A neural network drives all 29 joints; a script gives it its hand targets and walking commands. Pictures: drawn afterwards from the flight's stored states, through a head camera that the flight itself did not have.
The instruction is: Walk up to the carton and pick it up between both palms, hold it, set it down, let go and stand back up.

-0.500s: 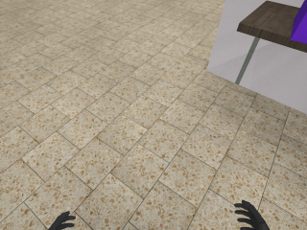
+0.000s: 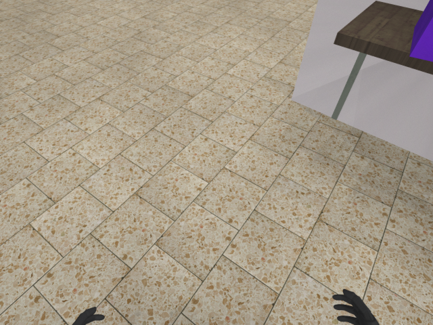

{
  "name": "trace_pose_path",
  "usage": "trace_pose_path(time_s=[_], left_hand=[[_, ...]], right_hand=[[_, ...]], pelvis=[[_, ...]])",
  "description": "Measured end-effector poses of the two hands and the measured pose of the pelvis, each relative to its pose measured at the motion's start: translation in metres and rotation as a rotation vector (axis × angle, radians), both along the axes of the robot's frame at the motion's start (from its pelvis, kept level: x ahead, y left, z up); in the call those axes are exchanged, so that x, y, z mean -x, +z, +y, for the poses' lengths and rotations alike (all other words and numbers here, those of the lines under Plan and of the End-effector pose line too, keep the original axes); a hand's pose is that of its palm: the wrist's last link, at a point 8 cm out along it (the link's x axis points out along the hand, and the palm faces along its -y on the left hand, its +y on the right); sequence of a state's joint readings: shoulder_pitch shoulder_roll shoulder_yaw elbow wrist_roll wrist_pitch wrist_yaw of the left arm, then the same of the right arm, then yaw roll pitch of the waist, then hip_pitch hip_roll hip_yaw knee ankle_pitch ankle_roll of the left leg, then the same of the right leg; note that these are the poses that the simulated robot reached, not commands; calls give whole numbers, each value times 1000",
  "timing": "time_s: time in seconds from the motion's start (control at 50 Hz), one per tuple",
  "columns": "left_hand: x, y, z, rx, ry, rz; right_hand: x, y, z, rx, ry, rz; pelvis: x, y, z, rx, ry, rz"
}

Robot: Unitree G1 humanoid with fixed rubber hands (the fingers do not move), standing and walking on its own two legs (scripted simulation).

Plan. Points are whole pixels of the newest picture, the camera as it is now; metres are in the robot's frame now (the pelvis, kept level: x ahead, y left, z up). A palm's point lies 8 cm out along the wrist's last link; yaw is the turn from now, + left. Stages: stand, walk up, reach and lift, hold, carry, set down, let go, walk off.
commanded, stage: stand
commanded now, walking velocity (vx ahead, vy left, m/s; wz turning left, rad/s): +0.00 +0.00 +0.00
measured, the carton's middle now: out of the picture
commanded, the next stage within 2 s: walk up in 0.22 s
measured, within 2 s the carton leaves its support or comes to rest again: neither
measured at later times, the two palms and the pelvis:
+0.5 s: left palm out of the picture +0.10 +0.28 -0.10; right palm out of the picture +0.11 -0.28 -0.09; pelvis +0.00 +0.00 +0.00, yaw -1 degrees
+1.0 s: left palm out of the picture +0.14 +0.18 -0.09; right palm out of the picture +0.12 -0.44 -0.10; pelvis +0.06 -0.11 +0.00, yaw -11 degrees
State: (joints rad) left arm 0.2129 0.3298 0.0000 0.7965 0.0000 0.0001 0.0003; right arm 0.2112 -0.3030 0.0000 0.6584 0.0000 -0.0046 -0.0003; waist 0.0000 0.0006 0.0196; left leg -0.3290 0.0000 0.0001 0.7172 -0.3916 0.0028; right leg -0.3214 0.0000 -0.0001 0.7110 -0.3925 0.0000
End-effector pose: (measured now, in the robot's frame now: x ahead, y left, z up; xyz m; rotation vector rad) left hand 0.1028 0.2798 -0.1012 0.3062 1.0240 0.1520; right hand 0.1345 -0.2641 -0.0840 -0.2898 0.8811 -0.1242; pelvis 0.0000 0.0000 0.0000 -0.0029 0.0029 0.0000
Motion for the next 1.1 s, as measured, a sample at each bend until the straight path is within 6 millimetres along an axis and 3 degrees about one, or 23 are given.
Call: trace_pose_path(time_s=[0.48, 0.56, 0.66, 0.76, 0.92, 1.1], left_hand=[[9, -3, 2, 15, -7, 28], [-3, 3, 1, 1, -77, 42], [-30, 15, -11, -40, -147, 28], [-44, 16, -34, -103, -162, 28], [-25, 15, -83, -76, -132, 156], [-61, 10, -109, -36, -142, 168]], right_hand=[[18, -5, -7, 8, -15, 24], [29, 1, -34, 36, -49, -1], [37, 4, -88, 92, -84, -7], [25, -15, -145, 118, -113, -30], [20, -16, -169, 77, -151, 28], [-4, -6, -188, 97, -179, 68]], pelvis=[[5, 0, -1, -2, -3, -20], [1, 0, -13, -26, -46, -34], [-10, -4, -38, -69, -94, -66], [-27, -22, -71, -88, -130, -77], [-47, -7, -100, -59, -180, -58], [-84, 0, -116, -32, -198, -59]])
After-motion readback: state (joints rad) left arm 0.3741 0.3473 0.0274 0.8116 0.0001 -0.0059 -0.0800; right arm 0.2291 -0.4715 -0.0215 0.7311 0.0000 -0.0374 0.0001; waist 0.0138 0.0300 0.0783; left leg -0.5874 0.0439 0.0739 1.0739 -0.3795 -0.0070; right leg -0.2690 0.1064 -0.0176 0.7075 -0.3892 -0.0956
